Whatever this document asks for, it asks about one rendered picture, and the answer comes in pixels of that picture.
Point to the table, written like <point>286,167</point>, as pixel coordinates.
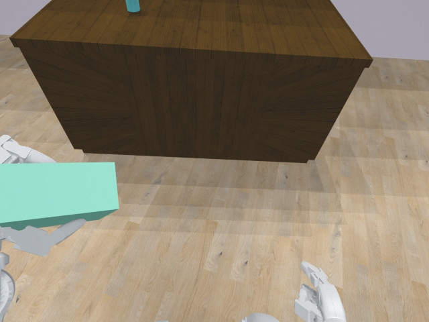
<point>259,80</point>

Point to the left robot forearm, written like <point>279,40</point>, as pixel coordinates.
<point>7,286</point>

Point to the sponge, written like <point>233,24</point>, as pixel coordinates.
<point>49,194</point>

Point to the left robot hand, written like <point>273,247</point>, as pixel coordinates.
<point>32,239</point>

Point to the right robot hand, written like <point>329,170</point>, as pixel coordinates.
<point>318,306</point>

